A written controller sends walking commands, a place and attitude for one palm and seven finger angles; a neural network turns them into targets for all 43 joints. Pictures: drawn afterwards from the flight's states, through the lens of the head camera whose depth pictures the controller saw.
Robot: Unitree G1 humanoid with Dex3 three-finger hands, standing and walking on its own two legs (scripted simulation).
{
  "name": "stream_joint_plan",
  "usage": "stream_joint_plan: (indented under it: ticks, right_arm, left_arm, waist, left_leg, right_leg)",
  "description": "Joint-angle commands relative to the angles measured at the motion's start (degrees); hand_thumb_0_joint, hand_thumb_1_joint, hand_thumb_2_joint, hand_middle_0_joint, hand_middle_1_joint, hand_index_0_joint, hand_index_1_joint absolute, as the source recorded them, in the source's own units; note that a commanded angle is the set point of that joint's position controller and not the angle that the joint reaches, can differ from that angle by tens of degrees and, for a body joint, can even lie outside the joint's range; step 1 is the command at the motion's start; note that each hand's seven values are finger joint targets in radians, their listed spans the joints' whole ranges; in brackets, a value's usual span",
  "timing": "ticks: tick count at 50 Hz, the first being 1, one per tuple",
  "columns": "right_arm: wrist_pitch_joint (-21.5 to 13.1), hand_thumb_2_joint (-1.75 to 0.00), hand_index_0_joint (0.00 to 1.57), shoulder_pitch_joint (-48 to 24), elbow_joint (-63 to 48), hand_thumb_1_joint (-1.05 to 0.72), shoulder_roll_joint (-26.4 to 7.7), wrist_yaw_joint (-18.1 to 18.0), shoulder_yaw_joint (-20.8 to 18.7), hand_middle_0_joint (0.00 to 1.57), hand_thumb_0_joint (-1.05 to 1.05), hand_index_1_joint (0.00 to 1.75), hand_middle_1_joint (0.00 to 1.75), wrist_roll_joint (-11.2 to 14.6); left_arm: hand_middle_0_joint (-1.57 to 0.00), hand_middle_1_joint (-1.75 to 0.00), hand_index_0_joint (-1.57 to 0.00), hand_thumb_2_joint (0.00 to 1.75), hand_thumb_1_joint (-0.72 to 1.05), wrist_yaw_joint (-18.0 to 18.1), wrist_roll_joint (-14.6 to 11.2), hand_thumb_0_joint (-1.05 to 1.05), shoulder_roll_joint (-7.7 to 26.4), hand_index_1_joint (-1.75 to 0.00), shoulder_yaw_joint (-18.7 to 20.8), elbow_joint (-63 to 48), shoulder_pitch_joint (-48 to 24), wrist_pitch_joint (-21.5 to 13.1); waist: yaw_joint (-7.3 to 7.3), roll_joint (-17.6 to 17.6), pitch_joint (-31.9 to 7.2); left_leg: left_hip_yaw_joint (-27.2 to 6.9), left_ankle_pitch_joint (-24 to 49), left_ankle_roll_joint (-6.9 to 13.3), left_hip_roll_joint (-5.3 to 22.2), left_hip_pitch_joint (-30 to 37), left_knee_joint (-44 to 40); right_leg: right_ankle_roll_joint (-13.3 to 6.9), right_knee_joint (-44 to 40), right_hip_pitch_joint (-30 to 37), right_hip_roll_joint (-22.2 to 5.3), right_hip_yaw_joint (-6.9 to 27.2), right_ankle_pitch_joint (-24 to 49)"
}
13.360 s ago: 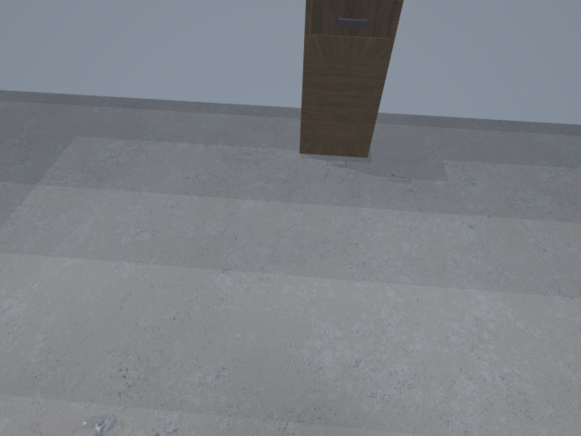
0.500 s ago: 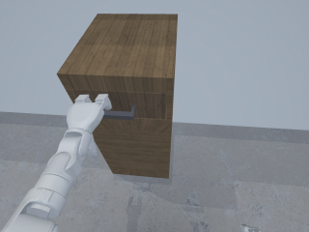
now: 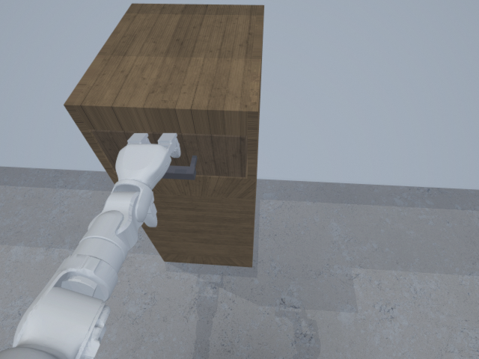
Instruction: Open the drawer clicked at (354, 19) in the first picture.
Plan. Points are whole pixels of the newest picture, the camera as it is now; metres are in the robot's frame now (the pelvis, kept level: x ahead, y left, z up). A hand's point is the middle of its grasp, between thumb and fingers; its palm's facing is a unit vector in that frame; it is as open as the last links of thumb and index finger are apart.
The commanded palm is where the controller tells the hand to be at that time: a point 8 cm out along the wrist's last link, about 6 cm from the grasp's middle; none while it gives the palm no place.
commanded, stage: move the hooked fingers above the handle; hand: left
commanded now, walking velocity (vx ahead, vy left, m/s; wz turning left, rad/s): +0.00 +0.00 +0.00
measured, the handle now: (171, 165) +0.52 +0.16 -0.03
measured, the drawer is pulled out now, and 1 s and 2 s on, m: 0.00 0.00 0.00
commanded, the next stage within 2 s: lower the fingers behind the handle in 1.92 s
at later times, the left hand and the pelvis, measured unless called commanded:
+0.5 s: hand (160, 172) +0.45 +0.16 +0.02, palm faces -0.02 -0.05 -1.00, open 13.8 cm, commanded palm +0.43 +0.17 +0.08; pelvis +0.00 +0.01 +0.00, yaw -2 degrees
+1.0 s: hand (159, 169) +0.46 +0.17 +0.02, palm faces -0.01 -0.03 -1.00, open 13.8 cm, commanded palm +0.43 +0.17 +0.08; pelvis -0.01 +0.02 -0.01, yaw -1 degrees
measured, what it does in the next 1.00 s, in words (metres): stands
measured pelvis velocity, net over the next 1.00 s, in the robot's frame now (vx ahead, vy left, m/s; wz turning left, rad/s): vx -0.01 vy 0.02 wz -0.02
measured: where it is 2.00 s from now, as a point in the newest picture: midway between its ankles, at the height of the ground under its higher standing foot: outside the picture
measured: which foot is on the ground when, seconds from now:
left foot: down 0.00-1.00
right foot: down 0.00-1.00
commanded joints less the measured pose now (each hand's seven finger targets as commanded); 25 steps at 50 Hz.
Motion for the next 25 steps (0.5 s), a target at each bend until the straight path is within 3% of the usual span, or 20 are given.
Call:
stream_joint_plan:
  ticks: [1,6,7,9,10,11,13,14,16,17,19,20,22,25]
  right_arm:
    - [-1.63,-0.9,0.2,3.97,-4.17,-0.9,-7.54,-0.28,-2.63,0.2,0.0,0.3,0.3,-0.43]
    - [-1.69,-0.9,0.2,5.8,-3.46,-0.9,-7.79,0.35,-2.71,0.2,0.0,0.3,0.3,-0.83]
    - [-1.7,-0.9,0.2,5.79,-3.31,-0.9,-7.64,0.49,-2.8,0.2,0.0,0.3,0.3,-0.97]
    - [-1.46,-0.9,0.2,6.75,-3.28,-0.9,-8.15,0.4,-2.64,0.2,0.0,0.3,0.3,-0.72]
    - [-1.46,-0.9,0.2,6.77,-3.43,-0.9,-8.13,0.37,-2.51,0.2,0.0,0.3,0.3,-0.55]
    - [-1.57,-0.9,0.2,7.18,-3.56,-0.9,-8.38,0.23,-2.52,0.2,0.0,0.3,0.3,-0.6]
    - [-1.42,-0.9,0.2,7.12,-4.15,-0.9,-8.47,-0.07,-2.49,0.2,0.0,0.3,0.3,-0.53]
    - [-1.44,-0.9,0.2,7.22,-4.44,-0.9,-8.29,-0.2,-2.6,0.2,0.0,0.3,0.3,-0.61]
    - [-1.55,-0.9,0.2,7.58,-4.38,-0.9,-8.15,-0.33,-2.59,0.2,0.0,0.3,0.3,-0.56]
    - [-1.64,-0.9,0.2,7.53,-4.3,-0.9,-8.23,-0.42,-2.59,0.2,0.0,0.3,0.3,-0.62]
    - [-1.7,-0.9,0.2,7.58,-4.39,-0.9,-8.12,-0.37,-2.75,0.2,0.0,0.3,0.3,-0.57]
    - [-1.75,-0.9,0.2,7.61,-4.15,-0.9,-8.17,-0.27,-2.66,0.2,0.0,0.3,0.3,-0.49]
    - [-1.89,-0.9,0.2,7.31,-3.93,-0.9,-8.0,-0.11,-2.78,0.2,0.0,0.3,0.3,-0.52]
    - [-1.9,-0.9,0.2,7.16,-3.75,-0.9,-8.4,-0.09,-2.74,0.2,0.0,0.3,0.3,-0.44]
  left_arm:
    - [-0.3,-1.2,-0.3,0.3,-0.5,4.63,0.67,0.0,10.86,-1.2,5.45,-8.71,-28.33,-0.43]
    - [-0.3,-1.2,-0.3,0.3,-0.5,7.56,1.84,0.0,10.5,-1.2,5.96,-3.68,-30.51,2.12]
    - [-0.3,-1.2,-0.3,0.3,-0.5,7.69,1.66,0.0,9.27,-1.2,5.39,-2.02,-31.07,2.92]
    - [-0.3,-1.2,-0.3,0.3,-0.5,7.67,1.84,0.0,10.63,-1.2,6.03,1.45,-30.47,4.73]
    - [-0.3,-1.2,-0.3,0.3,-0.5,7.31,1.56,0.0,9.45,-1.2,4.69,1.65,-31.51,5.39]
    - [-0.3,-1.2,-0.3,0.3,-0.5,7.02,1.38,0.0,11.3,-1.2,5.98,0.95,-32.39,5.49]
    - [-0.3,-1.2,-0.3,0.3,-0.5,5.88,1.28,0.0,13.14,-1.2,7.27,-0.83,-31.33,4.59]
    - [-0.3,-1.2,-0.3,0.3,-0.5,5.32,1.08,0.0,11.39,-1.2,5.93,-2.05,-31.0,3.92]
    - [-0.3,-1.2,-0.3,0.3,-0.5,4.74,0.94,0.0,10.63,-1.2,5.51,-2.17,-29.75,2.78]
    - [-0.3,-1.2,-0.3,0.3,-0.5,4.67,0.87,0.0,11.99,-1.2,6.9,-2.68,-29.38,1.93]
    - [-0.3,-1.2,-0.3,0.3,-0.5,4.92,0.93,0.0,10.54,-1.2,5.87,-3.16,-28.04,1.07]
    - [-0.3,-1.2,-0.3,0.3,-0.5,5.38,1.13,0.0,11.66,-1.2,6.67,-3.91,-28.45,0.71]
    - [-0.3,-1.2,-0.3,0.3,-0.5,6.04,0.92,0.0,9.74,-1.2,5.41,-4.05,-29.29,0.49]
    - [-0.3,-1.2,-0.3,0.3,-0.5,7.14,1.39,0.0,11.93,-1.2,6.8,-3.51,-29.3,1.35]
  waist:
    - [-1.94,-2.3,-20.89]
    - [-2.08,-1.24,-23.79]
    - [-2.56,-2.47,-23.96]
    - [-2.85,-3.76,-22.56]
    - [-3.27,-4.04,-22.39]
    - [-3.06,-3.7,-23.05]
    - [-2.16,-2.54,-25.99]
    - [-2.25,-1.58,-25.86]
    - [-2.36,-2.43,-24.11]
    - [-2.09,-2.4,-24.3]
    - [-2.03,-1.56,-22.85]
    - [-1.97,-1.74,-22.96]
    - [-2.54,-1.74,-21.19]
    - [-2.42,-2.17,-21.25]
  left_leg:
    - [-0.12,20.65,0.62,0.22,14.12,-0.11]
    - [-0.08,22.11,0.33,0.48,12.97,1.36]
    - [0.06,22.45,0.44,0.46,12.33,1.71]
    - [0.29,20.68,0.52,0.49,10.65,1.43]
    - [0.52,19.52,0.67,0.37,10.12,1.09]
    - [0.68,19.26,0.8,0.43,10.25,0.86]
    - [0.54,21.32,0.77,0.44,11.7,0.48]
    - [0.71,22.3,0.76,0.54,12.87,0.55]
    - [0.63,21.77,0.81,0.71,12.8,0.18]
    - [0.41,22.68,0.78,0.84,13.04,0.1]
    - [0.49,22.21,0.69,0.92,13.54,-0.17]
    - [0.37,21.59,0.7,1.03,13.48,-0.38]
    - [0.11,21.39,0.64,1.1,13.53,-0.47]
    - [0.18,19.75,0.7,1.07,13.27,-0.74]
  right_leg:
    - [0.51,-3.89,3.66,-0.73,1.99,24.47]
    - [0.33,-2.04,2.06,-0.17,1.32,24.3]
    - [0.47,-2.01,2.41,-0.15,1.25,25.02]
    - [0.67,-2.48,2.57,-0.08,1.44,24.51]
    - [0.9,-3.07,2.92,-0.15,1.66,24.26]
    - [0.91,-3.31,4.03,-0.27,1.93,24.64]
    - [0.83,-3.07,6.12,-0.26,2.13,26.51]
    - [0.74,-3.19,5.92,-0.24,2.0,27.01]
    - [0.75,-3.73,5.5,-0.15,1.83,26.01]
    - [0.6,-3.62,5.78,-0.13,1.81,26.17]
    - [0.56,-4.01,4.41,-0.03,1.67,24.87]
    - [0.56,-4.06,4.18,-0.01,1.65,23.91]
    - [0.32,-4.16,2.87,0.02,1.2,22.53]
    - [0.47,-4.46,2.52,0.07,1.33,21.19]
